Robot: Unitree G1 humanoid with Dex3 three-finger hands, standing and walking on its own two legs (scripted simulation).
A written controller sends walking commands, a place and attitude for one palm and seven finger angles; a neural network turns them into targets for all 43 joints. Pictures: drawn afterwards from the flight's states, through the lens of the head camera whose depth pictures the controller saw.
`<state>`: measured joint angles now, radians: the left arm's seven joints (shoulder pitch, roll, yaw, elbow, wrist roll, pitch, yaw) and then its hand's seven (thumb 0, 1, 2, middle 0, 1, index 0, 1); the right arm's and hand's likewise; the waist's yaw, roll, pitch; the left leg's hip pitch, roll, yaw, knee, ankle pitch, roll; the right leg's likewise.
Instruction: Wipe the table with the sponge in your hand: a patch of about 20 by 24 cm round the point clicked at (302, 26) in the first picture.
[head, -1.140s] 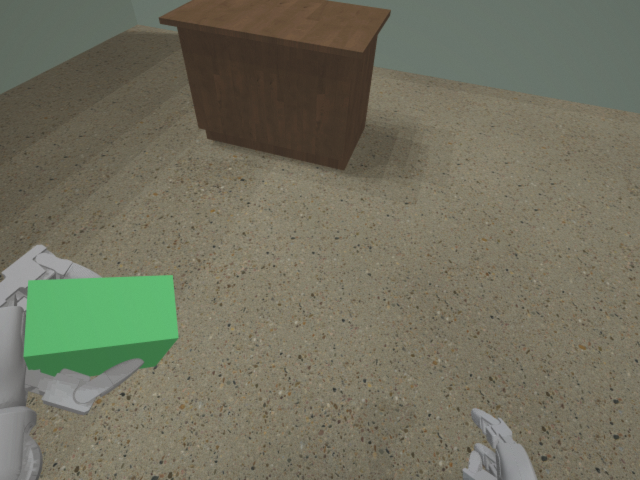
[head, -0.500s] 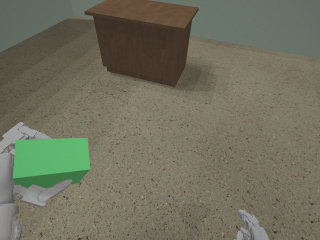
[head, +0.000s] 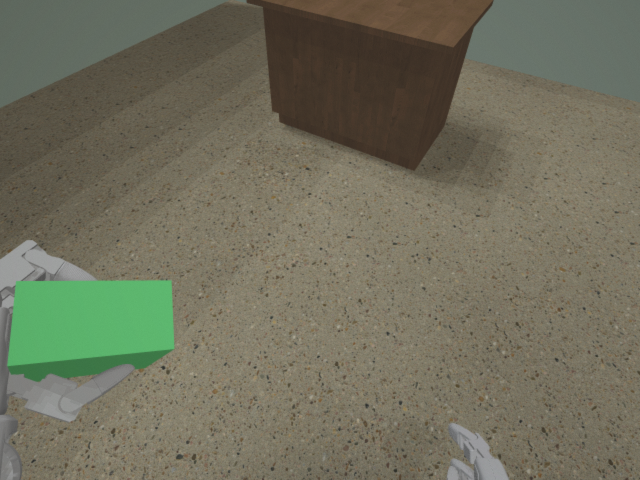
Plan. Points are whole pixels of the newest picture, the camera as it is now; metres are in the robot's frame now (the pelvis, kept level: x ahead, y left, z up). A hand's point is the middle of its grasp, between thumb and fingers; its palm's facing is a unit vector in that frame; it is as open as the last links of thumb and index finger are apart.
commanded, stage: walk to a spot facing it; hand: left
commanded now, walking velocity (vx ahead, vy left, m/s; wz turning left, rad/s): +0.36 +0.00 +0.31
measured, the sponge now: (113, 331) +0.22 +0.21 +0.15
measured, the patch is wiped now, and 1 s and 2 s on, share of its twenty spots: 0.00 0.00 0.00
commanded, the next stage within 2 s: none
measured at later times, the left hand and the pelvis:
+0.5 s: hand (106, 225) +0.33 +0.25 +0.17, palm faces +0.54 -0.72 -0.45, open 10.2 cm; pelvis +0.15 -0.01 -0.02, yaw +8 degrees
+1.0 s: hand (181, 153) +0.46 +0.21 +0.16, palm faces +0.60 -0.68 -0.43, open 10.2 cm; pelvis +0.31 -0.07 -0.01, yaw +15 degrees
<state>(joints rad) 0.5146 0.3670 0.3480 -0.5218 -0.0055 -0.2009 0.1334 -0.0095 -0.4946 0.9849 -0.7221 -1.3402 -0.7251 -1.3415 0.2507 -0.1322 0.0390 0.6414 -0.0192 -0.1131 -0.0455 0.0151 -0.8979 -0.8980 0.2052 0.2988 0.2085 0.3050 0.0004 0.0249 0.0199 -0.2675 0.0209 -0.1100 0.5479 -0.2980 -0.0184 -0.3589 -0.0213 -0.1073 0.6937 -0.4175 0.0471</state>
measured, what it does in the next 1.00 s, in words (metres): walks ahead: right foot, then left foot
